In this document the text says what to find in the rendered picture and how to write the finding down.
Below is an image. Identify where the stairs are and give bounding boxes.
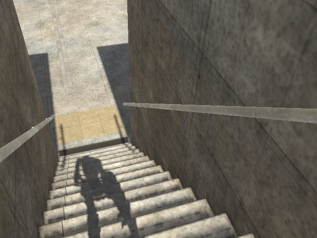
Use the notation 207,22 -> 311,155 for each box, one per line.
39,143 -> 256,238

